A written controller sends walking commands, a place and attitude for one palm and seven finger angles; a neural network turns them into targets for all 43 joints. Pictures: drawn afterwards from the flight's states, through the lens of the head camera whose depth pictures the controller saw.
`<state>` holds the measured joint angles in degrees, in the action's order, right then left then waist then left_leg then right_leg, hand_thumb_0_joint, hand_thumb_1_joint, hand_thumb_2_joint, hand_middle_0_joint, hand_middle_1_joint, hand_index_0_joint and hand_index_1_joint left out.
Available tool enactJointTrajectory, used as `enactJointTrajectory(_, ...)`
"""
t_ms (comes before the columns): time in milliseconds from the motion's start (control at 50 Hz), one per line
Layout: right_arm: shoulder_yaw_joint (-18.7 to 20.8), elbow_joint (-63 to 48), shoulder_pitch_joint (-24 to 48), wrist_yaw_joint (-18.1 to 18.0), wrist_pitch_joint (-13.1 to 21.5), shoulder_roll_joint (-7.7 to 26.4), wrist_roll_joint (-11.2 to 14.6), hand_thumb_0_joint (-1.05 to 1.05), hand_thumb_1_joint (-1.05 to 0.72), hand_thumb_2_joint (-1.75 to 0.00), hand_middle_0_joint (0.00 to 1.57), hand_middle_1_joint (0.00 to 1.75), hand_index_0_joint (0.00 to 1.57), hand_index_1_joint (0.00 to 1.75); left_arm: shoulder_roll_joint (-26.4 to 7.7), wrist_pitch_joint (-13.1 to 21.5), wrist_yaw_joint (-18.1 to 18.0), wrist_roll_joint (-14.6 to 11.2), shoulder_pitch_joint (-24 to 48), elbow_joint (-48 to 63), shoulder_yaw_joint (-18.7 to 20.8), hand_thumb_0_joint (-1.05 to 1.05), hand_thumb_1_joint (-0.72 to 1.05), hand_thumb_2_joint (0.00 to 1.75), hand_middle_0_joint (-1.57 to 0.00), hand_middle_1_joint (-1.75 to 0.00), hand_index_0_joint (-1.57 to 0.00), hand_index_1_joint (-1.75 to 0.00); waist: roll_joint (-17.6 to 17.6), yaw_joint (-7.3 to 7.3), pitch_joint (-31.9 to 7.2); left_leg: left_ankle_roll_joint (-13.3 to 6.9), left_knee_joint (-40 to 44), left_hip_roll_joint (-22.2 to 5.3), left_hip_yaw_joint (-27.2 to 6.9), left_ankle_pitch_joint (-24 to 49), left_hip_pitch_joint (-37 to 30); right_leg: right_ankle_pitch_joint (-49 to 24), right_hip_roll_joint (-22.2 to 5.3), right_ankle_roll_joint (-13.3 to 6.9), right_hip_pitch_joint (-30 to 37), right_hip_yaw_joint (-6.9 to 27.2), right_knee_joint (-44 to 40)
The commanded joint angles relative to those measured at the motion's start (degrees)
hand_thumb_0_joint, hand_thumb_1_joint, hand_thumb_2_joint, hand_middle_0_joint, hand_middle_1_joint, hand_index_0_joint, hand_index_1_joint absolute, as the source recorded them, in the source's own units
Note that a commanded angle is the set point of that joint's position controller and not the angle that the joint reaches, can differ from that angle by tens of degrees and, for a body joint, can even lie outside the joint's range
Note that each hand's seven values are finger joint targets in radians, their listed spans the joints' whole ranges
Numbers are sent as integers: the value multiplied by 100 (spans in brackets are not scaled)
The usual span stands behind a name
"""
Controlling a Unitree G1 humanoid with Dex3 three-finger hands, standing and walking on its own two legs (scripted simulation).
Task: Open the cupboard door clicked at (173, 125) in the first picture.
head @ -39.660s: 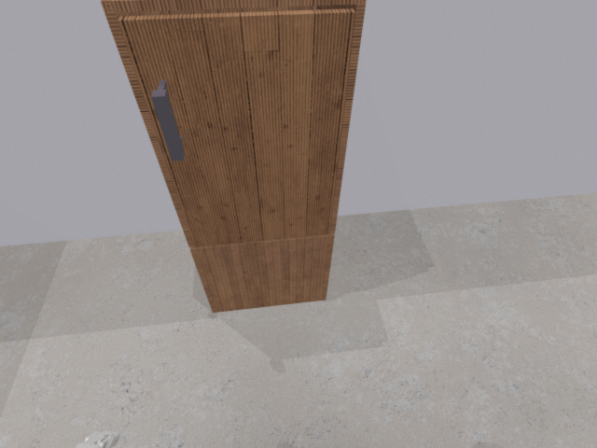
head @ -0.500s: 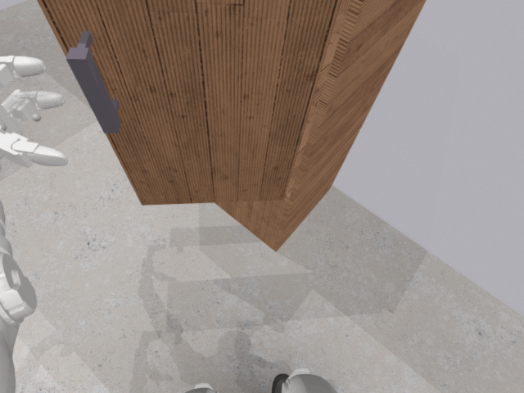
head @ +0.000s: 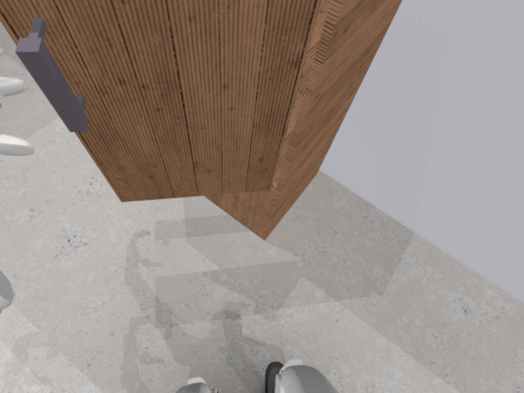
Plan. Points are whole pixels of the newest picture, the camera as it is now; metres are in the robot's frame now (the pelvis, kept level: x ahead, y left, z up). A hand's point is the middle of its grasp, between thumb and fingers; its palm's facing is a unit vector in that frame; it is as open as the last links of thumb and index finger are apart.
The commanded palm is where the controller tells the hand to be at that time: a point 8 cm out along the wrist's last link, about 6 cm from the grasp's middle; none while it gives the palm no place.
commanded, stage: move the hooked fingers beside the handle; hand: left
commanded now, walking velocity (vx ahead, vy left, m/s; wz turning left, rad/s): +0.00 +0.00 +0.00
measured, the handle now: (60, 79) +0.53 +0.24 +0.11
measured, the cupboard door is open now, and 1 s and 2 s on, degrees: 44 44 44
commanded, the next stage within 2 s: slide the fingers in behind the handle in 0.48 s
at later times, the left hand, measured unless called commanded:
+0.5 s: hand out of the picture +0.48 +0.30 +0.12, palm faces +0.05 -1.00 +0.00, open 14.0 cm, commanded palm +0.46 +0.35 +0.11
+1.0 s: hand (18, 104) +0.48 +0.28 +0.12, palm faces +0.07 -1.00 -0.01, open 14.1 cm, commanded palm +0.47 +0.31 +0.11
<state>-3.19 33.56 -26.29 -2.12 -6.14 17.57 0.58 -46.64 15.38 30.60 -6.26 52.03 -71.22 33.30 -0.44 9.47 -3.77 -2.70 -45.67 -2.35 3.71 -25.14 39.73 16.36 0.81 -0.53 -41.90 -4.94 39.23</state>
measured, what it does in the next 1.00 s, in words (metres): stands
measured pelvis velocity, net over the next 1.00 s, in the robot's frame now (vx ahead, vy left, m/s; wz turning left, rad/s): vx -0.01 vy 0.00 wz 0.02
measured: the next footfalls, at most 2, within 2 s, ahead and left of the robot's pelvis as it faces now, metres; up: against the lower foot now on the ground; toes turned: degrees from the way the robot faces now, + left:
none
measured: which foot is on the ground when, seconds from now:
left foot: down 0.00-1.00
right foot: down 0.00-1.00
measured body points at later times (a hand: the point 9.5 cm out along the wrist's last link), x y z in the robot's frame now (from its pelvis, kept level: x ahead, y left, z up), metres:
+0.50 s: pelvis +0.00 +0.00 +0.00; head +0.12 +0.03 +0.43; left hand +0.47 +0.36 +0.12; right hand +0.01 -0.27 -0.10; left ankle -0.04 +0.08 -0.71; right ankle +0.01 -0.12 -0.71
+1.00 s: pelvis -0.01 +0.00 +0.00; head +0.11 +0.03 +0.43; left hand +0.47 +0.34 +0.12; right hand -0.01 -0.27 -0.10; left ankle -0.04 +0.08 -0.71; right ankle +0.01 -0.12 -0.71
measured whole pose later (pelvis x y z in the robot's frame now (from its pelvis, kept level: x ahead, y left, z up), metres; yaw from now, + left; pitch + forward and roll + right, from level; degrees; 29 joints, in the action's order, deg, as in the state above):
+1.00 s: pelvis -0.01 +0.00 +0.00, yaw +1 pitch +18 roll -3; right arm -3.4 35.2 -25.5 -2.1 -5.1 16.8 0.3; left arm -41.3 15.7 24.7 -7.1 54.5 -70.3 26.8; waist -0.7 8.9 -4.2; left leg -2.6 -47.0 -1.9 2.3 -25.2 40.4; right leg 16.7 0.3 -0.6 -41.8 -6.1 40.1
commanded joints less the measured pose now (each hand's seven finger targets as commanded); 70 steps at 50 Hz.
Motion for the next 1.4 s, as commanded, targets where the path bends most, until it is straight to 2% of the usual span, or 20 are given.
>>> enactJointTrajectory(0,408,-203,-873,-122,76,1116,8,0,-90,-90,20,30,20,30,-1870,384,38,-215,2497,1347,5,0,-50,30,-30,-120,-30,-120,-1097,-7,-2597,144,307,21,-620,3382,-1663,-2033,183,-62,1294,307,-14)
enactJointTrajectory(40,440,-183,-891,-115,74,1097,-15,0,-90,-90,20,30,20,30,-1810,431,61,-263,2513,1748,6,0,-50,30,-30,-120,-30,-120,-1613,-101,-3036,293,220,-31,-709,4204,-2326,-2138,196,-92,1103,256,32)
enactJointTrajectory(60,430,-190,-871,-93,68,1067,-12,0,-90,-90,20,30,20,30,-1597,374,70,-275,2257,1549,-101,0,-50,30,-30,-120,-30,-120,-1586,-107,-2923,323,201,-47,-718,4282,-2361,-2055,210,-95,969,225,20)
enactJointTrajectory(100,406,-176,-812,-82,62,1082,9,0,-90,-90,20,30,20,30,-1436,247,54,-339,2210,1173,-199,0,-50,30,-30,-120,-30,-120,-888,10,-2410,189,255,-22,-651,3623,-1765,-2013,208,-52,1096,239,-37)
enactJointTrajectory(120,387,-190,-805,-112,71,1106,9,0,-90,-90,20,30,20,30,-1552,227,47,-373,2290,1122,-108,0,-50,30,-30,-120,-30,-120,-806,-17,-2335,180,285,-4,-670,3577,-1621,-2082,202,-88,1204,238,-7)
enactJointTrajectory(260,406,-269,-774,-89,93,1080,-14,0,-90,-90,20,30,20,30,-1710,370,-166,-251,2410,1468,-4,0,-50,30,-30,-120,-30,-120,-1091,-94,-2790,262,223,-10,-682,3848,-1866,-2176,193,-87,1288,258,86)
enactJointTrajectory(320,364,-279,-711,-104,90,1066,8,0,-90,-90,20,30,20,30,-1555,355,-154,-242,2502,1270,-163,0,-50,30,-30,-120,-30,-120,-1001,-15,-2414,215,257,6,-653,3553,-1610,-2098,183,-92,1237,258,61)
enactJointTrajectory(360,380,-291,-734,-108,90,1082,11,0,-90,-90,20,30,20,30,-1717,346,-141,-177,2423,1318,-86,0,-50,30,-30,-120,-30,-120,-1091,-75,-2640,223,239,16,-659,3604,-1706,-2095,169,-75,1269,278,77)
enactJointTrajectory(500,317,-263,-721,-146,115,1101,22,0,-90,-90,20,30,20,30,-1793,307,-101,-130,2617,1047,-170,0,-50,30,-30,-120,-30,-120,-946,23,-2312,151,288,55,-631,2828,-1214,-1782,162,-77,1250,293,54)
enactJointTrajectory(560,347,-212,-798,-163,133,1105,-2,0,-90,-90,20,30,20,30,-1708,391,-79,-173,2787,1226,-207,0,-50,30,-30,-120,-30,-120,-1105,48,-2636,219,245,8,-711,3143,-1632,-1736,181,-85,1086,264,65)
enactJointTrajectory(620,361,-218,-840,-124,146,1076,-14,0,-90,-90,20,30,20,30,-1224,394,-35,-299,2582,1323,-439,0,-50,30,-30,-120,-30,-120,-1235,47,-2777,279,223,-25,-740,3595,-1923,-1821,211,-115,953,208,85)
enactJointTrajectory(700,362,-180,-833,-112,126,1094,-6,0,-90,-90,20,30,20,30,-1303,214,-174,-242,2594,1094,-394,0,-50,30,-30,-120,-30,-120,-880,68,-2329,182,312,2,-687,2893,-1427,-1582,184,-72,975,230,-5)
enactJointTrajectory(760,374,-229,-861,-101,141,1062,-36,0,-90,-90,20,30,20,30,-1470,328,-388,-132,2684,1528,-250,0,-50,30,-30,-120,-30,-120,-1279,-67,-2760,263,307,3,-717,3230,-1743,-1681,181,-108,1082,223,67)
enactJointTrajectory(900,384,-111,-836,-83,176,1040,-22,0,-90,-90,20,30,20,30,-804,331,-472,-173,2716,1337,-695,0,-50,30,-30,-120,-30,-120,-956,123,-2338,188,365,-15,-685,2829,-1623,-1513,196,-84,962,229,-63)
enactJointTrajectory(920,383,-109,-840,-112,187,1063,-25,0,-90,-90,20,30,20,30,-939,379,-492,-187,2818,1422,-599,0,-50,30,-30,-120,-30,-120,-961,120,-2359,199,368,-15,-729,2872,-1665,-1498,194,-106,949,212,-34)
enactJointTrajectory(1020,374,-10,-862,-111,255,1004,-46,0,-90,-90,20,30,20,30,-405,364,-539,-180,3068,1404,-1011,0,-50,30,-30,-120,-30,-120,-1151,234,-2343,252,347,-20,-787,3134,-1877,-1522,190,-111,746,180,-25)
enactJointTrajectory(1100,410,69,-840,-61,301,976,-62,0,-90,-90,20,30,20,30,-56,385,-568,-244,2984,1495,-1174,0,-50,30,-30,-120,-30,-120,-1093,228,-2511,274,291,-42,-779,3280,-2072,-1579,198,-89,720,180,-49)
enactJointTrajectory(1160,413,103,-837,-58,298,985,-64,0,-90,-90,20,30,20,30,-149,410,-601,-250,3019,1492,-1079,0,-50,30,-30,-120,-30,-120,-936,226,-2576,261,273,-36,-801,3338,-2013,-1701,202,-95,820,175,-1)
enactJointTrajectory(1220,420,75,-774,-46,324,940,-63,0,-90,-90,20,30,20,30,148,464,-635,-258,3069,1782,-1302,0,-50,30,-30,-120,-30,-120,-1335,196,-2578,309,261,-30,-819,3648,-2240,-1719,188,-126,703,164,19)
enactJointTrajectory(1380,435,139,-670,3,359,919,-62,0,-90,-90,20,30,20,30,341,461,-759,-305,2959,1831,-1340,0,-50,30,-30,-120,-30,-120,-1012,172,-2524,278,295,-15,-800,3488,-2124,-1815,189,-106,905,163,-6)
